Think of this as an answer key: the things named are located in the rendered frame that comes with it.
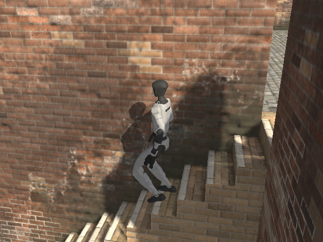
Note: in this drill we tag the stairs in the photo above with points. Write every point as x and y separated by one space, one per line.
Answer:
220 202

